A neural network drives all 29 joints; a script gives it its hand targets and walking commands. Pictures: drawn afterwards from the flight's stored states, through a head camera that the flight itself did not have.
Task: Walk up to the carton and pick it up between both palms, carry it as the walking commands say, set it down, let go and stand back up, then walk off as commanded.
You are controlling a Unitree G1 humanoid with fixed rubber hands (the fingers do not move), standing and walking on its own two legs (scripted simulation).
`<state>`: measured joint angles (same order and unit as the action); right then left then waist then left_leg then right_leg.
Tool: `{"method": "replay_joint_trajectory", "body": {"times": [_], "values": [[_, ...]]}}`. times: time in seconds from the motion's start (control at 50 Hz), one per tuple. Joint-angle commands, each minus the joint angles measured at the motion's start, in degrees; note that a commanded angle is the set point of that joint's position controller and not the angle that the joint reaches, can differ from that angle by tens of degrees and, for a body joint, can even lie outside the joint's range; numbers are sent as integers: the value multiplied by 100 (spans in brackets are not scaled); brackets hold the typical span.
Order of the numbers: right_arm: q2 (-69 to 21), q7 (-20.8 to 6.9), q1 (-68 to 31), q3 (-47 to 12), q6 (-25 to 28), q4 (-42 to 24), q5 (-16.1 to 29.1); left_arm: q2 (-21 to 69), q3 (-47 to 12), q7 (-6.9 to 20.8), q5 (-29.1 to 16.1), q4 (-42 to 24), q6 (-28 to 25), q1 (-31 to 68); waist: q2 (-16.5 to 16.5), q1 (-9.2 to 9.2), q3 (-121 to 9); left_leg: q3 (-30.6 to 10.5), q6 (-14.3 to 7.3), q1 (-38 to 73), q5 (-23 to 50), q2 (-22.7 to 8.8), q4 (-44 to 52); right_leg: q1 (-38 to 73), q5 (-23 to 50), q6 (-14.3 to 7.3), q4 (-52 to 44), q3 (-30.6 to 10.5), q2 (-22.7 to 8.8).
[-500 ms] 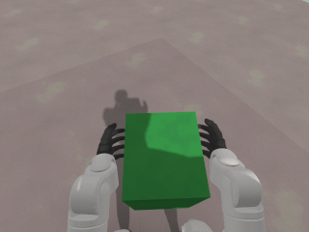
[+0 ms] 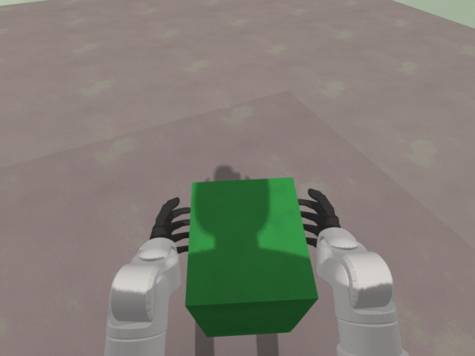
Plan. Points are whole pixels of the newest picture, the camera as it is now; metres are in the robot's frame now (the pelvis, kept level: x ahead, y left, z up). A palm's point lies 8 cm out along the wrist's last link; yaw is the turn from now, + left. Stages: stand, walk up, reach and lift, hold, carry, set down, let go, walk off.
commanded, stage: carry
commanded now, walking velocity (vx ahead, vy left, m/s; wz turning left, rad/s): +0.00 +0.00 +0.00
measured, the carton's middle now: (246, 264) +0.26 +0.00 +0.01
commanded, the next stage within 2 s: hold in 1.88 s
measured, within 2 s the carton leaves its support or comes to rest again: neither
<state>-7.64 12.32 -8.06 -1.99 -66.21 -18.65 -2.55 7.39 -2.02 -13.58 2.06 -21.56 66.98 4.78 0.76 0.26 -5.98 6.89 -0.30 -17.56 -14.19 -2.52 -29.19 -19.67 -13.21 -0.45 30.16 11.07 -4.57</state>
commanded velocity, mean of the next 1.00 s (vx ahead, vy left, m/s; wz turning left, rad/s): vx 0.00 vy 0.00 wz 0.00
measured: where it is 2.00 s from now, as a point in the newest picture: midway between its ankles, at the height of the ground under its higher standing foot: outside the picture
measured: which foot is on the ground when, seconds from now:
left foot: down 0.00-1.00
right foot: down 0.00-1.00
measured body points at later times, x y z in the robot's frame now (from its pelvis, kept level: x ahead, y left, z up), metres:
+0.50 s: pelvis -0.03 -0.02 +0.00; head -0.04 -0.03 +0.45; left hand +0.26 +0.10 +0.10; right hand +0.25 -0.16 +0.09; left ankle +0.00 +0.11 -0.73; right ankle +0.02 -0.11 -0.74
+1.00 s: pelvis -0.02 -0.02 +0.00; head -0.03 -0.03 +0.45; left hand +0.27 +0.10 +0.10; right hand +0.26 -0.15 +0.09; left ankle +0.00 +0.12 -0.74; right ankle +0.02 -0.11 -0.74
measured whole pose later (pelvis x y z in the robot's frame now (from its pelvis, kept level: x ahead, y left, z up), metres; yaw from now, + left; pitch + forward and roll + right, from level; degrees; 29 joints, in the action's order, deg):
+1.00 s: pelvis -0.02 -0.02 +0.00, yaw +0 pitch +2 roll +0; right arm -8.2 12.3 -12.2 0.6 -66.9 -17.0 -3.7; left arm 8.1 0.4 -12.5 2.5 -17.5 67.6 11.3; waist -1.1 -0.8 -3.9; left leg 6.8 1.1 -17.3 -10.7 -3.8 -25.9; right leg -19.1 -9.3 -2.8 26.0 11.6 -3.1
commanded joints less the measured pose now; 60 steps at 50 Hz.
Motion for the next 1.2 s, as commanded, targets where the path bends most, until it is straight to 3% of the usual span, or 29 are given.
{"method": "replay_joint_trajectory", "body": {"times": [0.0,0.06,0.32,1.18], "values": [[-5124,-734,-1683,-2225,136,-493,1131,5390,-2755,810,-1464,-993,-193,2510,-676,-70,-906,-909,-48,225,579,-1126,978,574,246,128,-612,-678,-529],[-5031,-700,-1572,-2211,89,-407,1057,5383,-2674,811,-1435,-780,-140,2423,-356,-99,-963,-738,40,96,53,-936,1024,788,519,39,-806,-789,-643],[-5105,-723,-2016,-2444,-23,-440,1227,5394,-2257,766,-1134,-291,-101,2288,35,-97,-902,-521,73,27,-19,-711,822,728,-70,-67,-1233,-935,-778],[-5307,-826,-2152,-2341,72,-192,1189,5736,-2267,865,-1168,-21,-183,2509,-82,-105,-1156,-593,-48,254,359,-764,783,863,764,-117,-874,-768,-661]]}}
